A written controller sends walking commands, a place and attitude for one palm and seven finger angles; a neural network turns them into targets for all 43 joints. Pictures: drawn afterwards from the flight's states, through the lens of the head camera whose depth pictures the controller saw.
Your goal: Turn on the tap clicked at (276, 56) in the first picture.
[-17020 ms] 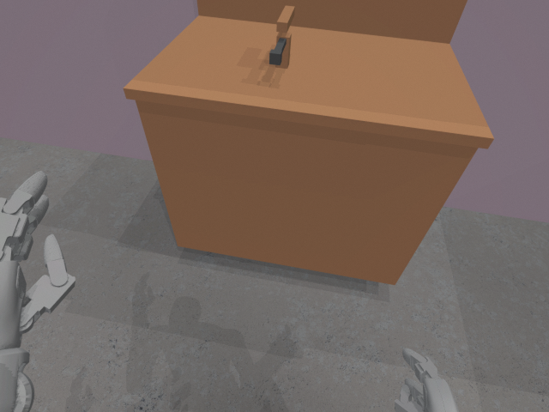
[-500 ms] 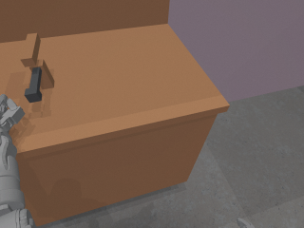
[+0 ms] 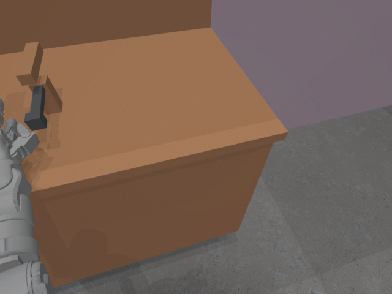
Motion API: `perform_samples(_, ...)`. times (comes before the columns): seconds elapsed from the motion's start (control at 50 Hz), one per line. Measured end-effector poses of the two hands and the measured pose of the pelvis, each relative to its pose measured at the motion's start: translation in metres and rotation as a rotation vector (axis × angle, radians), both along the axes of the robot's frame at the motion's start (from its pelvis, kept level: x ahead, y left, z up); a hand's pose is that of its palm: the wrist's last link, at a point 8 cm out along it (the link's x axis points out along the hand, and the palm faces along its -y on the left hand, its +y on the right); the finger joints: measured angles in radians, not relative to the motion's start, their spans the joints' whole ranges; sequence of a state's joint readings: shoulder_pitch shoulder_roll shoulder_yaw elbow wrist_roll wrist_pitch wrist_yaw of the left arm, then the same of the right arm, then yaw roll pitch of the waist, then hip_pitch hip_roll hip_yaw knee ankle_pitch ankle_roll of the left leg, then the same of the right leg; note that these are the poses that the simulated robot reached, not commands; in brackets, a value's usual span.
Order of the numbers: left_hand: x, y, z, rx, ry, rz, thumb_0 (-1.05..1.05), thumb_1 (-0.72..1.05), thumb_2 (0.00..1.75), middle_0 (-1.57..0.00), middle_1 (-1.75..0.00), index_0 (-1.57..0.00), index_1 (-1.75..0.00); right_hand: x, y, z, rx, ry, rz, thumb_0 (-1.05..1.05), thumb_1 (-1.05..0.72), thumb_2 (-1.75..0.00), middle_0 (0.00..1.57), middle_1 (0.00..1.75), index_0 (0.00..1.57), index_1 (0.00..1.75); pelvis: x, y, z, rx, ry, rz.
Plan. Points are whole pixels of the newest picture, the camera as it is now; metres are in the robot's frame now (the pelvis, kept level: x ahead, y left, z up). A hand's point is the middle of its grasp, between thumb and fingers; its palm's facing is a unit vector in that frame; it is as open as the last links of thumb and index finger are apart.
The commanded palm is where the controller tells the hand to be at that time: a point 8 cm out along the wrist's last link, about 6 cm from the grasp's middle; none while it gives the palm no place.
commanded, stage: push the lever round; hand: left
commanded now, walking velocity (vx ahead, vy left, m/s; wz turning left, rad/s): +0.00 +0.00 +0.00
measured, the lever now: (36, 120) +0.41 +0.35 +0.13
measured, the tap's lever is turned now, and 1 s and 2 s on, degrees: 3 25 53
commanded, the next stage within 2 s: none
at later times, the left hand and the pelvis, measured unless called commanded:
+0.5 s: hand (45, 135) +0.37 +0.32 +0.13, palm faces +0.59 -0.80 -0.05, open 7.5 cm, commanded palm +0.33 +0.34 +0.12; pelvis -0.01 +0.00 +0.00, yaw +1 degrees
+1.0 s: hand (70, 127) +0.40 +0.28 +0.13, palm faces +0.67 -0.74 -0.06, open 7.5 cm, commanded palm +0.36 +0.30 +0.12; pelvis -0.01 +0.00 +0.00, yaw +1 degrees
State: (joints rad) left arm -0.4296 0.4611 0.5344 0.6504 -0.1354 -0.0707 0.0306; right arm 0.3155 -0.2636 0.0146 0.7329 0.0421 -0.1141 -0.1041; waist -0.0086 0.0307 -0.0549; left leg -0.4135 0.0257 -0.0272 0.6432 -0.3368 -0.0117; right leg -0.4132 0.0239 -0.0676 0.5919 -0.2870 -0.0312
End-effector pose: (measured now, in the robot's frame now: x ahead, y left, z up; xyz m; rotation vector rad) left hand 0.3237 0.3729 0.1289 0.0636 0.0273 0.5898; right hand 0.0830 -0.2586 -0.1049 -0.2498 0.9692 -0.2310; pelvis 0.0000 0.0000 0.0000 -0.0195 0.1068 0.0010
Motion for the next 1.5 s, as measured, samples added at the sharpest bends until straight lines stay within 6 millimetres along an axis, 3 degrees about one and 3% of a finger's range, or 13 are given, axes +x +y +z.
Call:
perform_samples(0.14,-0.002,-0.005,0.001,0.003,-0.005,0.000,0.02,0.93,0.91,-0.16,-0.15,-0.15,-0.16,-0.006,-0.008,-0.002,-0.007,0.010,-0.016,0.01,-0.91,-0.89,0.20,0.30,0.20,0.30,-0.003,-0.005,-0.001,0.002,-0.006,0.001)
perform_samples(0.32,-0.002,-0.008,0.001,-0.004,-0.004,0.015,0.02,0.94,0.92,-0.15,-0.15,-0.15,-0.16,0.000,-0.010,-0.001,-0.010,-0.013,-0.002,0.01,-0.91,-0.89,0.20,0.30,0.20,0.30,-0.007,-0.006,-0.001,0.002,-0.002,0.004)
perform_samples(0.86,0.018,-0.059,0.000,-0.001,-0.016,0.113,0.02,0.97,0.94,-0.16,-0.15,-0.15,-0.16,0.023,0.021,-0.003,0.036,-0.034,0.068,0.01,-0.91,-0.89,0.20,0.30,0.20,0.30,-0.007,0.003,0.001,0.003,-0.008,0.020)
perform_samples(1.5,0.047,-0.100,0.002,0.000,0.010,0.273,0.01,0.97,0.94,-0.15,-0.15,-0.15,-0.16,-0.015,0.000,-0.014,0.022,0.091,0.021,0.01,-0.91,-0.89,0.20,0.30,0.20,0.30,-0.012,-0.005,-0.002,0.006,0.018,0.019)
